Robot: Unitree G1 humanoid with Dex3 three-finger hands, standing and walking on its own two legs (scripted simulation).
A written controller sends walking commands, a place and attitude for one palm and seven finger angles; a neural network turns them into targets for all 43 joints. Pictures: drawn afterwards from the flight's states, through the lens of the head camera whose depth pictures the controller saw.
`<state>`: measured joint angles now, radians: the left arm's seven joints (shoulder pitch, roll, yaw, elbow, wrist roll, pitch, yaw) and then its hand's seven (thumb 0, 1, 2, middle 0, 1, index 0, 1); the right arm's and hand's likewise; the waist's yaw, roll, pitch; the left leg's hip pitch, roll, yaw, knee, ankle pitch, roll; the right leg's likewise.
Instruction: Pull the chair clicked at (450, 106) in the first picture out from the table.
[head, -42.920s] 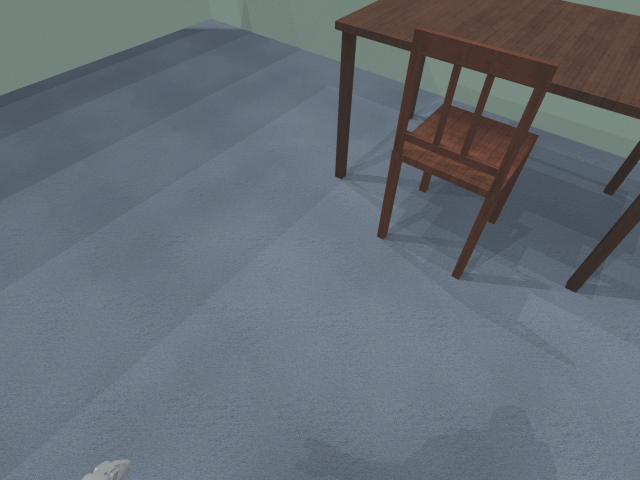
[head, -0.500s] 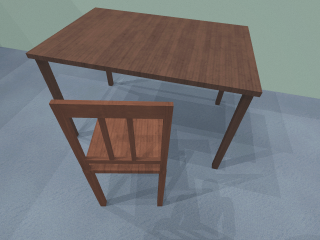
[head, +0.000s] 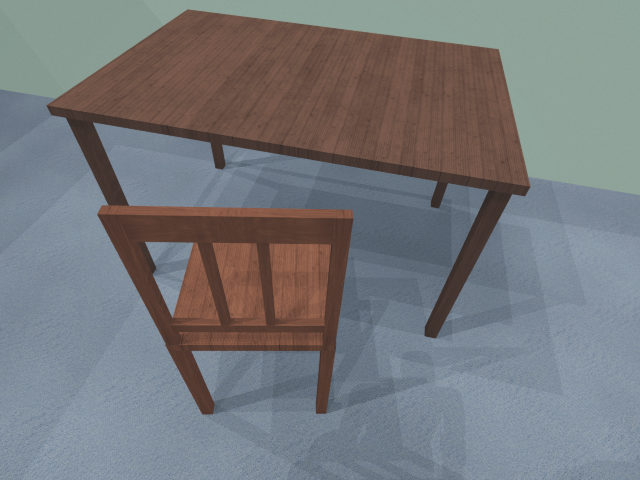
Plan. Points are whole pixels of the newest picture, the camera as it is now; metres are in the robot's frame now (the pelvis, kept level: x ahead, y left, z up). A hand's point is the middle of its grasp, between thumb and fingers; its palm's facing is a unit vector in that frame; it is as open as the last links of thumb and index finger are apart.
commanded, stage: look again from close up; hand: left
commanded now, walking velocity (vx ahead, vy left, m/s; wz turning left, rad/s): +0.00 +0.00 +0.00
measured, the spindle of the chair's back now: (216, 285) +0.46 +0.22 -0.11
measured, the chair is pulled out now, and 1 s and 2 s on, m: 0.18 0.18 0.18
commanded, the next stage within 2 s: none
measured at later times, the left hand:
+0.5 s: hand out of the picture -0.01 +0.17 -0.18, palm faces +0.01 -0.99 -0.16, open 7.4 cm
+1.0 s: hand out of the picture -0.02 +0.18 -0.18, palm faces +0.01 -0.99 -0.15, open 7.4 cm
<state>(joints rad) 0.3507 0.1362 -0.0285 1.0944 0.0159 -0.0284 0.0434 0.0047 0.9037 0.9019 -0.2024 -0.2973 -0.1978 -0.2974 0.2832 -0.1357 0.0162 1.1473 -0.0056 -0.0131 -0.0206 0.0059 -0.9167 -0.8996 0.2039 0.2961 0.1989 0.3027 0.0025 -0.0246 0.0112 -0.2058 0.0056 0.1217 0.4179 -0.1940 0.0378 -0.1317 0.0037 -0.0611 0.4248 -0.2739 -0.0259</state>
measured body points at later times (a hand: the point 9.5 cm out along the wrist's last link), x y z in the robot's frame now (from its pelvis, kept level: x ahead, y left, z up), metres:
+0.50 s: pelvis +0.01 +0.02 +0.00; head +0.01 +0.02 +0.45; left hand -0.01 +0.23 -0.16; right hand +0.00 -0.20 -0.16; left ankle +0.02 +0.09 -0.74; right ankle -0.03 -0.10 -0.74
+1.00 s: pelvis +0.01 +0.03 +0.00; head +0.01 +0.03 +0.45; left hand -0.02 +0.23 -0.16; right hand -0.01 -0.19 -0.16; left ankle +0.02 +0.09 -0.74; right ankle -0.03 -0.10 -0.74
